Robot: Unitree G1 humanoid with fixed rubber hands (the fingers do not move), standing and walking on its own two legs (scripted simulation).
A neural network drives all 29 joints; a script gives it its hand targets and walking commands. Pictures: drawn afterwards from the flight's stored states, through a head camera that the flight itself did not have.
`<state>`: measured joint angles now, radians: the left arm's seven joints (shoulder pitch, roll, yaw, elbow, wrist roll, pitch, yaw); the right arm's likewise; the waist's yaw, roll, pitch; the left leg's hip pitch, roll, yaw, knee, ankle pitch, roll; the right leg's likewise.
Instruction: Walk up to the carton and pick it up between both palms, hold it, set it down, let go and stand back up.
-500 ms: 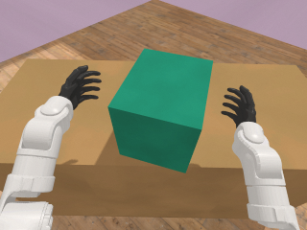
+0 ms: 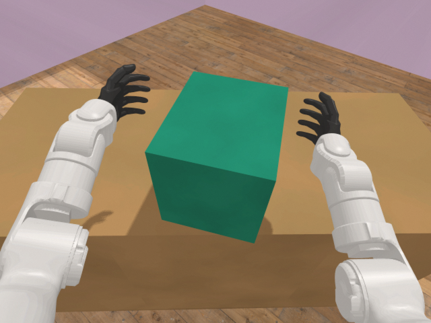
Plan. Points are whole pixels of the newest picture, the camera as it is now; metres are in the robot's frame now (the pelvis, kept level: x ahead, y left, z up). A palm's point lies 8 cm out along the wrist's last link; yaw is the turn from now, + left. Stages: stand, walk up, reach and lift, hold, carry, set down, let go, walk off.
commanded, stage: reach and lift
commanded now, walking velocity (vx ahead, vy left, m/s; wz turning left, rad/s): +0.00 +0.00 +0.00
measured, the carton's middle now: (223, 155) +0.46 -0.03 +0.05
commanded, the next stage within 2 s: none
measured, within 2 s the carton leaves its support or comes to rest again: neither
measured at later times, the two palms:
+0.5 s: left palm (129, 148) +0.45 +0.17 +0.08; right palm (309, 171) +0.39 -0.20 +0.06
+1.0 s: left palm (143, 147) +0.45 +0.14 +0.08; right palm (299, 174) +0.39 -0.18 +0.05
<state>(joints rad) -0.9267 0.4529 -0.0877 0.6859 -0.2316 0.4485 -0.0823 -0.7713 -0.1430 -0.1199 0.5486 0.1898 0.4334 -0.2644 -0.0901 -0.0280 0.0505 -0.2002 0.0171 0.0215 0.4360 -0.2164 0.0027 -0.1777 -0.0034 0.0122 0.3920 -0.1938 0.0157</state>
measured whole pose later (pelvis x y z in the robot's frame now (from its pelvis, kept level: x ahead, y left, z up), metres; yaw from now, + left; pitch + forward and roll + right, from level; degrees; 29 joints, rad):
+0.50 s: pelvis +0.00 +0.01 +0.00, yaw +2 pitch +9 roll -2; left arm -0.87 0.34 -0.20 0.98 -0.23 0.04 -0.05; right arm -0.69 -0.14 -0.12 0.87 0.19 0.03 -0.24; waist -0.10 0.00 -0.04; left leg -0.44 0.02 -0.02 0.51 -0.22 0.00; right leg -0.37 0.00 -0.03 0.39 -0.18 0.02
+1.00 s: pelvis +0.01 +0.01 -0.01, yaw +2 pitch +11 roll -3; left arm -0.84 0.23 -0.11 0.92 -0.23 0.07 -0.03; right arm -0.66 -0.09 -0.12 0.87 0.19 -0.03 -0.26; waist -0.10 0.03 -0.09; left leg -0.49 0.02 -0.02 0.53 -0.24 0.01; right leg -0.41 0.00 -0.03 0.39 -0.18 0.03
